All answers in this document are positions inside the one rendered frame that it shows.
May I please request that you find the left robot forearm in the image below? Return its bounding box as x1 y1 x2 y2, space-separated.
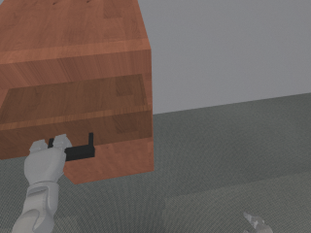
12 181 59 233

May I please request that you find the right robot hand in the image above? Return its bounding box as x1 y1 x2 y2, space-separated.
243 211 273 233

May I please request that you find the handle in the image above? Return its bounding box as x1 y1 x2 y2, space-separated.
48 132 95 162

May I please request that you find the cabinet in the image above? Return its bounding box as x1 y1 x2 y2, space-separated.
0 0 155 184

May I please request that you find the left robot hand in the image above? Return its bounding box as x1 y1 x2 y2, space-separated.
23 134 73 185

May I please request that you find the drawer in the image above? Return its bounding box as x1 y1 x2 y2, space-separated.
0 74 153 160

